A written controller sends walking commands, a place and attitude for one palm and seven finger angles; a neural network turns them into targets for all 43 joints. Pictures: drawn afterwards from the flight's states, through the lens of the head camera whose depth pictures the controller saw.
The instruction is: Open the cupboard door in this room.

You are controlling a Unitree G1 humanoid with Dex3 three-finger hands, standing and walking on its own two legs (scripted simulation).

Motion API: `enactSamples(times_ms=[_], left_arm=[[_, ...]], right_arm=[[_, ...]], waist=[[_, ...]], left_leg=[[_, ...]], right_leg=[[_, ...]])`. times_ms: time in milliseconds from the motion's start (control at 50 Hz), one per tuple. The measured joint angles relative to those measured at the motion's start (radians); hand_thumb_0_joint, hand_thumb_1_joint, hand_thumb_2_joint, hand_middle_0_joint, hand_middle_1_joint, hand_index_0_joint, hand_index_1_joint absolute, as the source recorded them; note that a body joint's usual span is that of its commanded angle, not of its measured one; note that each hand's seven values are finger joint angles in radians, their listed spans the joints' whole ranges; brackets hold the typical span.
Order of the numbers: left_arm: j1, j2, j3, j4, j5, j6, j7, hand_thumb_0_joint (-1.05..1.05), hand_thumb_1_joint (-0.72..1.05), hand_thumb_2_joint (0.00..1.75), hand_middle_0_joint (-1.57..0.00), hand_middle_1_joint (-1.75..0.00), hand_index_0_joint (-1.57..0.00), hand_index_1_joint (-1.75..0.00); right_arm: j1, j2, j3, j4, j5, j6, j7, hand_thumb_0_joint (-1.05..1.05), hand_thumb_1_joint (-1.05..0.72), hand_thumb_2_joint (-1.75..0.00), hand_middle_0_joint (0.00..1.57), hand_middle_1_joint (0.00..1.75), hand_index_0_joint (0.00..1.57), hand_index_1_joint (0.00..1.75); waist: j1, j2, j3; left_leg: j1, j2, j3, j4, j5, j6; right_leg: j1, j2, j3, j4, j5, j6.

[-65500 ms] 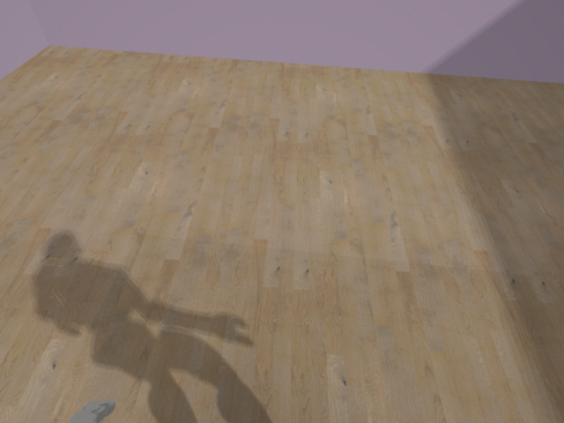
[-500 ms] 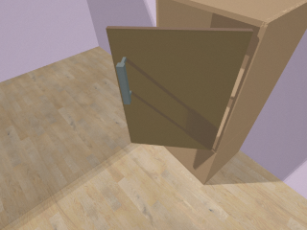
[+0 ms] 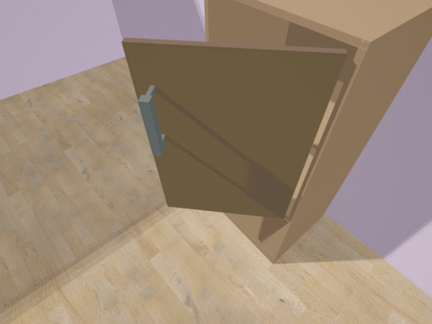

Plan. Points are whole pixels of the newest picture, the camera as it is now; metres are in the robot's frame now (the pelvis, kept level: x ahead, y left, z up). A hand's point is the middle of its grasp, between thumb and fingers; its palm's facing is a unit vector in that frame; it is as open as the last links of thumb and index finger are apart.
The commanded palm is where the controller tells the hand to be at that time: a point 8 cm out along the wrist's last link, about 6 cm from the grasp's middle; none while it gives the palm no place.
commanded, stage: raise the hand with hooked fingers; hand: left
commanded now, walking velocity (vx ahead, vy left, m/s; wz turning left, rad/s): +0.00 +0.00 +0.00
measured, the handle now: (155, 122) +0.51 +0.17 +0.08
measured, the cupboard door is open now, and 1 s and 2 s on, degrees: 43 43 43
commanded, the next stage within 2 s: none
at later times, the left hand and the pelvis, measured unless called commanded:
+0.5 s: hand out of the picture +0.12 +0.21 -0.05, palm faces +0.03 -1.00 +0.01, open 8.8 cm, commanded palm +0.13 +0.26 -0.02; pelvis -0.02 -0.01 -0.07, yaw +5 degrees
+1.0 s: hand (63, 282) +0.18 +0.26 +0.03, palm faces +0.00 -1.00 -0.08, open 11.8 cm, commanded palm +0.16 +0.31 +0.04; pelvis -0.04 +0.02 -0.05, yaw +5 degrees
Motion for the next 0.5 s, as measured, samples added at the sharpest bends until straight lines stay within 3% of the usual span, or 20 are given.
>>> enactSamples(times_ms=[60,80,100,160,200,260,340,380,420,460,500], left_arm=[[-0.006,0.0,0.001,-0.003,0.0,-0.004,0.008,0.01,0.9,0.9,-0.2,-0.3,-0.2,-0.3],[0.039,-0.004,0.033,-0.15,-0.04,0.05,0.004,0.01,0.9,0.9,-0.2,-0.3,-0.21,-0.3],[0.093,-0.006,0.064,-0.329,-0.064,0.058,0.001,0.01,0.9,0.9,-0.2,-0.3,-0.21,-0.3],[0.166,-0.009,0.087,-0.689,-0.137,-0.026,0.03,0.02,0.88,0.89,-0.2,-0.31,-0.21,-0.31],[0.15,-0.011,0.11,-0.814,-0.176,-0.1,0.004,0.02,0.86,0.88,-0.2,-0.33,-0.21,-0.33],[0.113,0.004,0.159,-0.859,-0.226,-0.276,-0.102,0.01,0.82,0.87,-0.2,-0.36,-0.21,-0.36],[0.138,0.031,0.184,-0.844,-0.271,-0.471,-0.323,0.0,0.74,0.83,-0.21,-0.41,-0.21,-0.41],[0.17,0.049,0.186,-0.818,-0.273,-0.505,-0.436,0.0,0.7,0.82,-0.21,-0.43,-0.22,-0.43],[0.198,0.067,0.192,-0.805,-0.283,-0.499,-0.512,0.0,0.65,0.8,-0.22,-0.46,-0.22,-0.46],[0.213,0.075,0.208,-0.82,-0.31,-0.479,-0.54,0.01,0.61,0.78,-0.22,-0.49,-0.23,-0.49],[0.214,0.072,0.231,-0.863,-0.339,-0.472,-0.527,0.01,0.56,0.76,-0.23,-0.52,-0.23,-0.52]], right_arm=[[-0.008,-0.004,-0.002,-0.002,0.003,0.004,0.001,0.0,-0.91,-0.9,0.2,0.3,0.2,0.3],[0.006,-0.005,-0.002,-0.042,0.016,-0.001,-0.001,0.0,-0.91,-0.9,0.2,0.3,0.2,0.3],[0.031,-0.004,-0.001,-0.088,0.021,-0.038,-0.016,0.0,-0.91,-0.9,0.2,0.3,0.2,0.3],[0.068,-0.026,-0.009,-0.178,0.037,-0.152,-0.05,0.01,-0.9,-0.9,0.2,0.3,0.2,0.3],[0.053,-0.046,-0.022,-0.24,0.035,-0.195,-0.048,0.01,-0.9,-0.9,0.2,0.3,0.2,0.3],[-0.008,-0.062,-0.038,-0.336,0.03,-0.228,-0.03,0.01,-0.9,-0.9,0.2,0.3,0.2,0.3],[-0.084,-0.078,-0.05,-0.476,0.028,-0.248,0.005,0.01,-0.9,-0.9,0.2,0.3,0.2,0.3],[-0.103,-0.095,-0.051,-0.538,0.034,-0.252,0.011,0.01,-0.9,-0.9,0.2,0.3,0.2,0.3],[-0.109,-0.111,-0.054,-0.583,0.038,-0.256,0.004,0.01,-0.9,-0.9,0.2,0.3,0.2,0.3],[-0.109,-0.122,-0.058,-0.607,0.04,-0.257,-0.006,0.01,-0.9,-0.9,0.2,0.3,0.2,0.3],[-0.107,-0.121,-0.055,-0.604,0.041,-0.258,-0.017,0.01,-0.9,-0.9,0.2,0.3,0.2,0.3]], waist=[[0.0,0.003,0.0],[-0.002,0.0,-0.001],[0.004,-0.009,-0.004],[0.0,0.0,-0.045],[-0.014,0.016,-0.076],[-0.021,0.014,-0.122],[-0.009,-0.02,-0.137],[0.002,-0.036,-0.138],[0.018,-0.05,-0.144],[0.036,-0.053,-0.138],[0.052,-0.048,-0.127]], left_leg=[[-0.007,0.01,-0.004,0.017,-0.009,-0.005],[-0.016,0.012,-0.007,0.03,-0.017,-0.006],[-0.017,0.008,-0.009,0.031,-0.02,-0.005],[-0.039,-0.004,-0.039,0.06,-0.03,-0.005],[-0.083,-0.011,-0.059,0.107,-0.046,-0.004],[-0.192,-0.018,-0.057,0.211,-0.084,-0.005],[-0.341,-0.018,-0.045,0.369,-0.146,-0.007],[-0.406,-0.018,-0.047,0.44,-0.173,-0.009],[-0.47,-0.018,-0.053,0.504,-0.197,-0.014],[-0.515,-0.015,-0.066,0.563,-0.219,-0.014],[-0.541,-0.01,-0.083,0.611,-0.238,-0.015]], right_leg=[[0.006,0.008,-0.007,-0.006,-0.001,-0.002],[-0.001,0.009,-0.012,0.002,-0.004,-0.002],[-0.007,0.005,-0.014,0.015,-0.012,-0.004],[-0.015,-0.009,-0.044,0.041,-0.037,-0.005],[-0.046,-0.018,-0.063,0.075,-0.055,-0.001],[-0.158,-0.024,-0.065,0.181,-0.093,-0.001],[-0.312,-0.022,-0.058,0.341,-0.15,-0.008],[-0.375,-0.022,-0.062,0.406,-0.174,-0.009],[-0.433,-0.022,-0.07,0.461,-0.195,-0.01],[-0.467,-0.02,-0.085,0.503,-0.211,-0.013],[-0.48,-0.016,-0.104,0.528,-0.222,-0.014]])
